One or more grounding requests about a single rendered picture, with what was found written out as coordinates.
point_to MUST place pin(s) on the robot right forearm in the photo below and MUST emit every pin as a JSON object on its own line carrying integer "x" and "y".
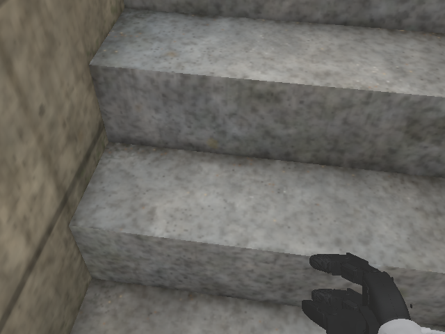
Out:
{"x": 400, "y": 326}

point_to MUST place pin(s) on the robot right hand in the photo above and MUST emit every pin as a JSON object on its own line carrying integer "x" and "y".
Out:
{"x": 349, "y": 312}

